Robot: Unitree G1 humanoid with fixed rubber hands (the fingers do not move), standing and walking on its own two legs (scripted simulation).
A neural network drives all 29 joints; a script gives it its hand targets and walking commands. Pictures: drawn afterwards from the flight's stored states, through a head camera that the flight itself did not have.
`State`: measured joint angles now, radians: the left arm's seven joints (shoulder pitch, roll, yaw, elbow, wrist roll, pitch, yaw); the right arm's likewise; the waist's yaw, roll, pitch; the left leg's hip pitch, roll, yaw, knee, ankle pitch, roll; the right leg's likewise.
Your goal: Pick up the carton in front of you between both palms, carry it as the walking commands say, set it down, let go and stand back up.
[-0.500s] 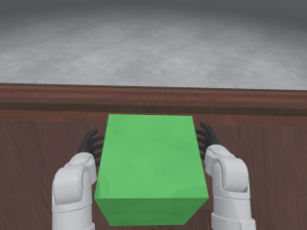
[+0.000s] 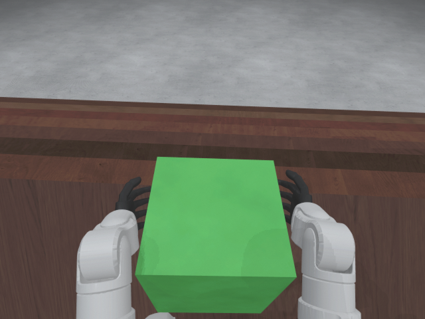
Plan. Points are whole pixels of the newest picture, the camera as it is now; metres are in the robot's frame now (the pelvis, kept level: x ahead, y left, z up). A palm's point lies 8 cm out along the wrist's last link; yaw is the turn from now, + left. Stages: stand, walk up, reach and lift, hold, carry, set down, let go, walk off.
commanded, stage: carry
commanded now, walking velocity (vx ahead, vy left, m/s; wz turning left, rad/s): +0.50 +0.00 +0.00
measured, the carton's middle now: (212, 240) +0.26 +0.00 -0.01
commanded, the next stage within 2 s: none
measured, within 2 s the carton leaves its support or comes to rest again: neither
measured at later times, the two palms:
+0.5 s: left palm (147, 85) +0.63 +0.17 +0.08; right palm (266, 87) +0.61 -0.13 +0.09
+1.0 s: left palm (177, 21) +1.02 +0.12 +0.07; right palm (261, 18) +1.03 -0.17 +0.07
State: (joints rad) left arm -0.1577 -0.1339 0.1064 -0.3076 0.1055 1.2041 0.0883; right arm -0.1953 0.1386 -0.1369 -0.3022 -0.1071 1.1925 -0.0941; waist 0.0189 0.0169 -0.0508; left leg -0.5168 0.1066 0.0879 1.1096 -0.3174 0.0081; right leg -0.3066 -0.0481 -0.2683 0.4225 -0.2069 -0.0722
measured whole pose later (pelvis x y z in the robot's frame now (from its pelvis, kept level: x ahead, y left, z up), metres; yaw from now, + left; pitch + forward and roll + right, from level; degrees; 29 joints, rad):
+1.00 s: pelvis +0.64 -0.03 -0.01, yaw -2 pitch +5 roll +2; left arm -0.73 0.00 0.21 0.13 0.03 1.20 0.14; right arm -0.77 0.00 -0.25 0.13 -0.07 1.19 -0.14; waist 0.05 0.00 0.11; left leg -0.62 0.03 -0.01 1.09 -0.39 0.05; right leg -0.41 0.02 -0.16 0.58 -0.28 -0.13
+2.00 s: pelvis +1.35 +0.08 -0.37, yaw -1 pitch +1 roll -1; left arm -0.64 -0.01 0.13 0.07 0.06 1.13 0.17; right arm -0.65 0.01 -0.27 0.11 -0.03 1.05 -0.10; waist 0.13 -0.10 0.02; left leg -0.65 -0.15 0.05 1.79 -0.57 0.01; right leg -0.32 0.15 -0.08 0.68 -0.30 -0.20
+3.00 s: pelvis +2.09 +0.18 -0.77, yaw -2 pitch +1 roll +0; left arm -0.67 0.04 0.06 0.34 -0.06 1.09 0.18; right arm -0.57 0.03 -0.28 0.19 -0.11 1.10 -0.10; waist 0.16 0.00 0.00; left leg -0.76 0.03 -0.06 0.90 0.21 0.04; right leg -0.34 0.16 -0.05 1.10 -0.77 -0.16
